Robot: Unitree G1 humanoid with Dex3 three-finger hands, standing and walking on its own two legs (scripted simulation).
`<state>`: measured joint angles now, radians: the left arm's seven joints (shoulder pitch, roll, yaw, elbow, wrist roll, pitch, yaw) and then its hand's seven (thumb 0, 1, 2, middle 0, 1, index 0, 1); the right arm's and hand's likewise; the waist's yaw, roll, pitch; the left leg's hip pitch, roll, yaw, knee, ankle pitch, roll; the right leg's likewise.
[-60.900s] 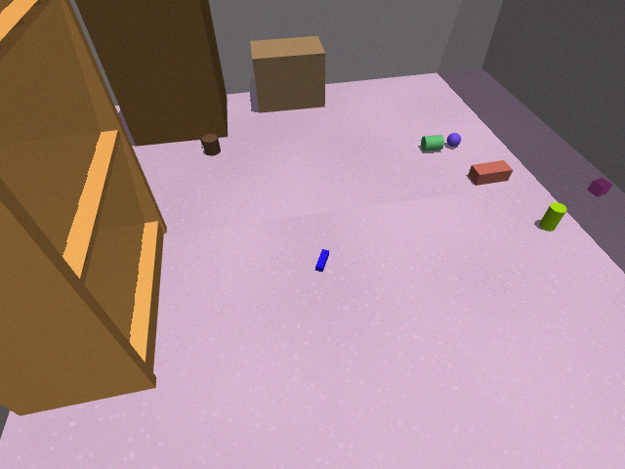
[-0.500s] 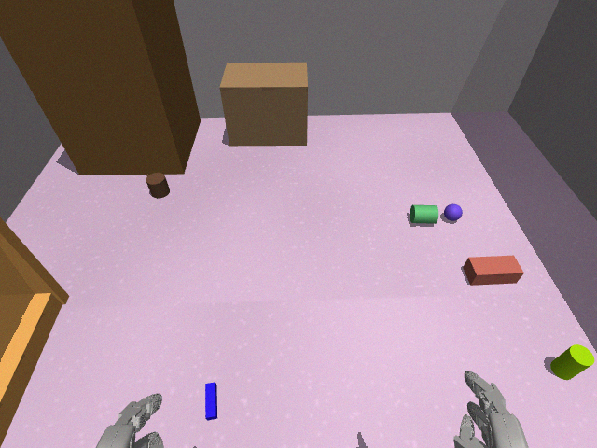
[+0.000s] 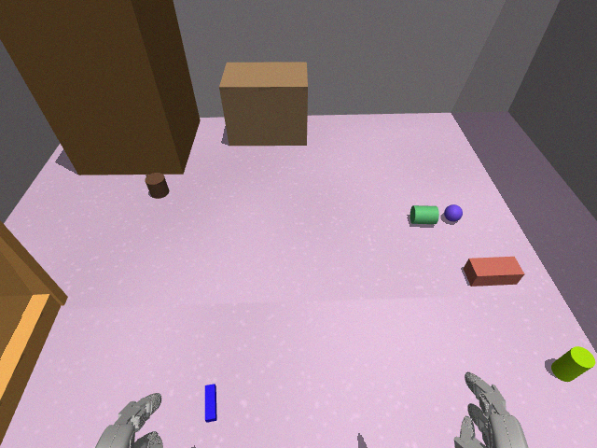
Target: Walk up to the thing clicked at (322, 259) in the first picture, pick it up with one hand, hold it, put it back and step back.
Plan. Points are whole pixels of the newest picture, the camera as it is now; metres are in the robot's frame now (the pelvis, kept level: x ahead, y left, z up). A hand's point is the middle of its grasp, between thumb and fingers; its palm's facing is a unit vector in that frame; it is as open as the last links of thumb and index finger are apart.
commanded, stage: home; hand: left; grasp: from above
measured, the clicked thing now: (210, 402) +0.43 +0.28 -0.70
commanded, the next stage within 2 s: stand in 0.48 s
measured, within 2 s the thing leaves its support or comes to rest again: neither
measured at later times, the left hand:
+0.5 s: hand out of the picture +0.16 +0.18 -0.05, palm faces +0.04 -0.98 -0.20, open 7.4 cm
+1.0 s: hand out of the picture +0.06 +0.24 -0.11, palm faces +0.02 -0.95 -0.32, open 7.4 cm
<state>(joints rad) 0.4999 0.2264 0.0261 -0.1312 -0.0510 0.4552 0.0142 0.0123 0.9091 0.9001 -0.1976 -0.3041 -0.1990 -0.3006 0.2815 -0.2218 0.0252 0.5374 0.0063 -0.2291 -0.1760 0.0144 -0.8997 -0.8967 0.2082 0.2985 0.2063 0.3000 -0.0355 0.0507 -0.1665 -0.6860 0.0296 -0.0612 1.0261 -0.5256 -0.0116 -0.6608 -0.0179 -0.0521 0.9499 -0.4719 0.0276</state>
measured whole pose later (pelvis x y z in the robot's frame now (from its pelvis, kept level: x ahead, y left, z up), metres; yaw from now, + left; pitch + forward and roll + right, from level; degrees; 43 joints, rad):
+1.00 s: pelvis -0.01 +0.01 +0.05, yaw +0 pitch -2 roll +0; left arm 0.23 0.29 0.04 0.91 0.04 0.02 0.03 0.01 0.91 0.90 -0.20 -0.30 -0.20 -0.30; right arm 0.20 -0.29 -0.05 0.95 -0.05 -0.01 -0.02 0.01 -0.90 -0.90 0.21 0.30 0.20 0.30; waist 0.02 -0.01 0.05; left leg -0.26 -0.01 -0.02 0.63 -0.34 0.01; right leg -0.27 -0.06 -0.02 0.60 -0.31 0.04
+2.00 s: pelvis +0.00 -0.02 +0.07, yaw +0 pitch -3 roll +0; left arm 0.11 0.30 0.03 1.16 0.02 -0.01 0.01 0.01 0.91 0.90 -0.20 -0.30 -0.20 -0.30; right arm 0.13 -0.33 -0.02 1.14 -0.02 0.00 -0.01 0.01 -0.90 -0.90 0.21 0.30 0.20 0.30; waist 0.01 0.02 0.06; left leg -0.08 0.02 -0.02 0.33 -0.20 -0.03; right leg -0.11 -0.02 -0.03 0.35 -0.19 0.01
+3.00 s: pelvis +0.00 -0.02 +0.07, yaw -1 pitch -2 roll +0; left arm 0.10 0.33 0.02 1.15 0.01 -0.01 0.00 0.01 0.91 0.90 -0.20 -0.30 -0.20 -0.30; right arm 0.12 -0.34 -0.01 1.14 -0.02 0.00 0.00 0.01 -0.90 -0.90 0.21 0.30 0.20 0.30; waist 0.00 0.02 0.05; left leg -0.07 0.04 -0.01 0.31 -0.19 -0.04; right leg -0.11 -0.01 -0.02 0.34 -0.19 0.00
